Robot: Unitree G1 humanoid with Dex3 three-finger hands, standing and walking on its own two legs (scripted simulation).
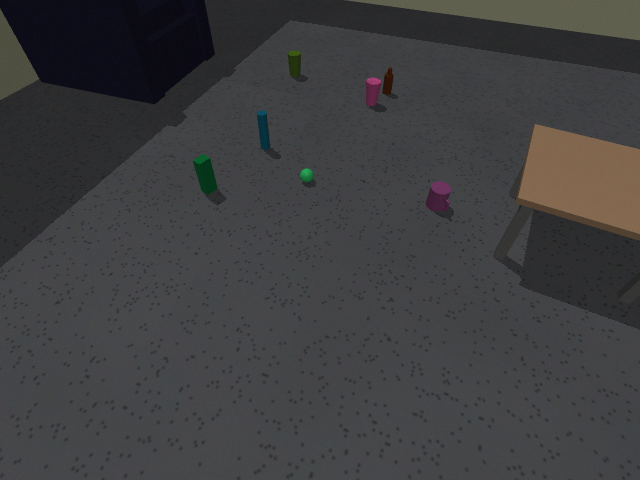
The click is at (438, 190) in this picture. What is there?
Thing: mug
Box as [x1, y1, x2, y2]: [426, 181, 450, 211]
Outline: 434,182 431,184 426,200 426,205 432,210 443,209 446,211 449,203 447,197 450,191 450,187 444,182
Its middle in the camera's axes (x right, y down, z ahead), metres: +0.56 -0.21 +1.79
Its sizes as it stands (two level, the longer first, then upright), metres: 0.127 0.093 0.109
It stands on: the floor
